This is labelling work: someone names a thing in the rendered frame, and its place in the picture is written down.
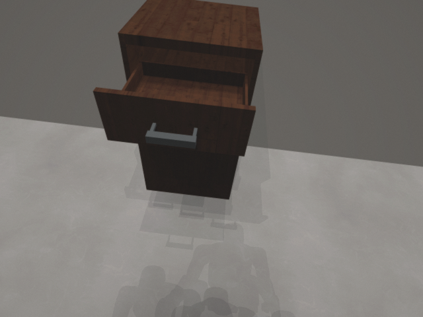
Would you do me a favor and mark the cabinet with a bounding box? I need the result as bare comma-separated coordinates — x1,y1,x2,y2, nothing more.
118,0,263,199

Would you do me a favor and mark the drawer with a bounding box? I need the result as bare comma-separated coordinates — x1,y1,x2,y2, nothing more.
93,60,256,157

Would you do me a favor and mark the handle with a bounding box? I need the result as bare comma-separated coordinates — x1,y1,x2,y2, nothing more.
145,123,198,149

